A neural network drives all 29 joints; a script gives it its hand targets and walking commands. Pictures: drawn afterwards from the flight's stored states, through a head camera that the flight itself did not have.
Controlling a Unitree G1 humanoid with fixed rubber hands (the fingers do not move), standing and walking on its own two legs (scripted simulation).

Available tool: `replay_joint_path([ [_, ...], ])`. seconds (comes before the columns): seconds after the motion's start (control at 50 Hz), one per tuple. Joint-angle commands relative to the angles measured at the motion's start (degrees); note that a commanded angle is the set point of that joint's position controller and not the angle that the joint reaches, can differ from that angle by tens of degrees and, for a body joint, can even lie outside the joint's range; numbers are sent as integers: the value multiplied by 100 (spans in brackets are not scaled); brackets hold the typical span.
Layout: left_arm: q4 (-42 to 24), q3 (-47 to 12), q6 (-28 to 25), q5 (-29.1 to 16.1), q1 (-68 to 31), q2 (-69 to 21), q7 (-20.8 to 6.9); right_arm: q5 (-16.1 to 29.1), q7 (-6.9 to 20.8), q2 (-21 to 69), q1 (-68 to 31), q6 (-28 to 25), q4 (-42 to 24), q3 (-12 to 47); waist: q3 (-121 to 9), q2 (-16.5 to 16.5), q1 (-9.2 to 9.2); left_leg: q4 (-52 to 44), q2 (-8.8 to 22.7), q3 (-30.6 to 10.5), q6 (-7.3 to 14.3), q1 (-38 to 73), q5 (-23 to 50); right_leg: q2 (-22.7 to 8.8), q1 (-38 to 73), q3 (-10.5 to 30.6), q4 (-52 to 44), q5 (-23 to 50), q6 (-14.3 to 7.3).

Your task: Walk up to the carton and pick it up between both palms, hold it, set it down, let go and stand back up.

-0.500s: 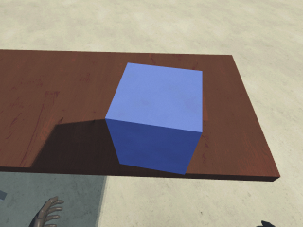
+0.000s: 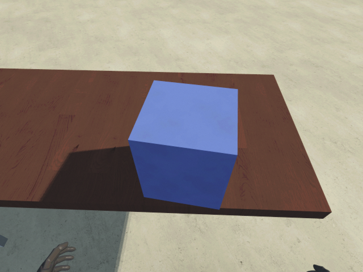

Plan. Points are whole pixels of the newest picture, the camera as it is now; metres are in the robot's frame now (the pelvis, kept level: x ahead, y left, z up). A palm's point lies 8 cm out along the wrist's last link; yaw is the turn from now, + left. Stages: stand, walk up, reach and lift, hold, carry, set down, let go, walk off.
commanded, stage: walk up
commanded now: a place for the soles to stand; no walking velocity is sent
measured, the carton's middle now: (187, 146) +0.42 +0.00 +0.02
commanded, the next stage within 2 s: reach and lift in 0.12 s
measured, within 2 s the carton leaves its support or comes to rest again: neither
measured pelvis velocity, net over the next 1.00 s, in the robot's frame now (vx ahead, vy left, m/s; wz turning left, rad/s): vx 0.00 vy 0.00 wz -0.03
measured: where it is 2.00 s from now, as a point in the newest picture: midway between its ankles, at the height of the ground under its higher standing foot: outside the picture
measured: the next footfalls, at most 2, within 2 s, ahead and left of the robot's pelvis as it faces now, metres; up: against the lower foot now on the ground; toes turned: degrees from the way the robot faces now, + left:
none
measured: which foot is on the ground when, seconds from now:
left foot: down 0.00-1.00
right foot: down 0.00-1.00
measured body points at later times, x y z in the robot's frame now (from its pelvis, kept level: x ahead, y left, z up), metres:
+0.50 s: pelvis +0.00 -0.03 +0.00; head +0.02 -0.02 +0.45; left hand +0.20 +0.25 -0.07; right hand +0.15 -0.30 -0.08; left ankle +0.00 +0.10 -0.72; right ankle +0.03 -0.13 -0.72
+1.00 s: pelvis +0.00 +0.00 +0.01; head +0.03 +0.03 +0.46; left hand +0.20 +0.25 -0.06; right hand +0.17 -0.22 -0.05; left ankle +0.00 +0.10 -0.72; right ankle +0.03 -0.12 -0.72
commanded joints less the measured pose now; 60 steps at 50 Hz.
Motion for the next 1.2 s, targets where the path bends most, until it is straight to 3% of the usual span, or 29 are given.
replay_joint_path([
  [0.0,-172,363,-188,57,-73,1002,-47,-80,-39,-1097,-254,-200,-258,-482,-928,21,33,-1368,1118,-1498,99,268,1766,-430,973,594,-394,511,-238],
  [0.04,-174,373,-220,153,-77,1090,-6,-74,-7,-1015,-327,-170,-326,-483,-844,-249,63,-1242,1025,-1239,217,-203,1470,-531,1385,584,-539,336,-341],
  [0.1,-164,380,-198,88,-28,1041,4,7,7,-907,-333,-213,-288,-411,-813,104,127,-1216,888,-1268,50,-395,1279,-629,1466,658,-635,376,-381],
  [0.12,-853,205,920,434,-1601,401,159,-800,204,-305,-1920,-1225,905,-1087,105,666,-123,-1566,801,541,-280,-1718,-434,616,1366,-137,-151,-190,-402],
  [0.14,-1018,178,1367,512,-1426,171,283,-813,319,-668,-1906,-1397,1103,-1138,159,1165,-233,-1787,1174,599,-37,-3059,-1181,765,2611,-188,610,3,-393],
  [0.18,-1460,245,1597,487,-1225,11,259,-855,348,-851,-1537,-1391,1085,-1315,26,987,-418,-1849,1232,701,108,-3593,-1106,743,3632,-10,754,639,-287],
  [0.22,-1993,334,1647,407,-1119,152,202,-810,253,-697,-1285,-1579,834,-1184,-231,383,-297,-1540,993,835,-8,-2779,-330,709,3172,118,355,763,-194],
  [0.28,-2467,412,1635,135,-1260,465,182,-682,187,-512,-1368,-1598,63,-1110,-606,-148,-274,-1261,804,778,-123,-1326,373,624,2182,89,-159,752,-253],
  [0.3,-2633,546,1547,86,-949,372,168,-526,147,-250,-1254,-1669,-329,-856,-576,-393,-35,-1315,760,920,-51,-1241,462,561,2263,280,-338,775,-191],
  [0.34,-2597,494,1386,-137,-1038,588,107,-504,41,33,-1101,-1595,-587,-861,-682,-806,-103,-1302,571,959,-72,-487,744,401,1994,351,-768,867,-163],
  [0.36,-2588,709,1382,-56,-880,699,92,-389,13,194,-1034,-1565,-730,-670,-599,-642,157,-1308,543,978,-24,-485,778,374,1932,396,-924,647,-121],
  [0.38,-2376,650,1329,-92,-625,738,55,-399,-31,190,-777,-1558,-826,-664,-717,-798,-1,-1292,525,957,-70,-360,1004,326,2095,418,-847,1120,-131],
  [0.42,-1944,815,1244,15,-522,796,-51,-311,-159,660,-549,-1533,-804,-358,-660,-881,226,-1232,378,1087,-24,-300,1094,130,2341,768,-1133,1116,-58],
  [0.44,-1996,844,1229,-15,-436,839,-161,-315,-235,790,-405,-1544,-851,-411,-794,-1184,122,-1101,310,1136,-73,-176,1148,-2,2381,925,-1242,1136,-25],
  [0.5,-1737,841,1118,145,-261,847,-298,-176,-414,844,-177,-1579,-855,-274,-546,-840,39,-1197,223,1060,-101,-219,1090,-159,2651,898,-1228,1905,54],
  [0.52,-1779,1062,968,164,-246,1032,-370,-89,-520,956,-43,-1641,-834,-19,-719,-848,151,-1135,147,1178,-68,-274,1162,-245,2852,1077,-1232,2348,170],
  [0.54,-1916,1117,950,295,-276,1040,-318,-151,-553,960,-108,-1681,-763,-57,-697,-361,88,-1272,251,1093,-76,-273,1223,-171,2825,888,-1178,2324,109],
  [0.56,-1912,1004,891,185,-158,931,-300,-127,-555,995,-53,-1693,-742,-49,-710,-304,-27,-1350,255,1068,-71,-142,1225,-65,2734,707,-1157,2205,90],
  [0.64,-2697,885,628,142,-125,775,-149,81,-489,1266,-86,-1863,-864,12,-1035,612,101,-1421,319,1019,-246,211,1820,246,2538,461,-1202,1712,15],
  [0.74,-2957,449,231,-223,-457,540,-18,37,-368,1359,-507,-1966,-1143,-292,-857,780,-10,-1803,546,924,-197,-321,1004,395,2739,383,-1174,1132,-93],
  [0.78,-3021,143,76,-421,-466,315,-3,-41,-395,1233,-476,-1977,-1381,-434,-828,667,-226,-1955,661,838,-190,-468,687,503,2957,397,-1120,1064,-141],
  [0.86,-3155,62,-138,-495,-478,361,47,-4,-390,1363,-621,-2020,-1435,-532,-874,765,-212,-1883,592,750,-264,-416,843,479,2892,402,-1210,926,-185],
  [0.88,-3014,-105,-115,-588,-450,260,35,-44,-388,1269,-703,-1956,-1376,-568,-899,881,-342,-1987,679,760,-275,-546,641,497,2899,347,-1221,919,-252],
  [0.92,-2980,-185,-137,-586,-471,268,67,30,-355,1419,-601,-1924,-1349,-563,-816,1001,-240,-2042,701,680,-307,-584,806,522,2992,352,-1118,1026,-256],
  [1.06,-3134,-141,-420,-809,-616,253,-18,231,-572,1692,-706,-1987,-2179,-438,-985,450,-83,-1718,392,645,-318,-59,1226,261,2565,469,-1470,950,-209],
  [1.1,-3295,-50,-534,-884,-766,438,-49,258,-619,1802,-716,-2024,-2136,-312,-1393,445,-246,-1549,411,644,-346,-23,1248,273,2706,525,-1355,1069,-223],
  [1.12,-3208,-3,-580,-806,-629,463,-57,294,-630,1894,-554,-2005,-2233,-222,-1126,636,-33,-1638,394,652,-315,-100,1301,201,2612,635,-1375,975,-214],
  [1.14,-3122,-126,-663,-1038,-931,517,-70,395,-643,1880,-851,-1969,-2406,-165,-1353,543,-171,-1608,358,637,-326,-27,1086,222,2538,590,-1420,906,-216],
  [1.18,-3275,-79,-700,-931,-903,554,-101,476,-698,2076,-637,-1914,-2347,-84,-1184,719,-77,-1558,365,597,-330,97,1311,179,2422,645,-1418,970,-247],
])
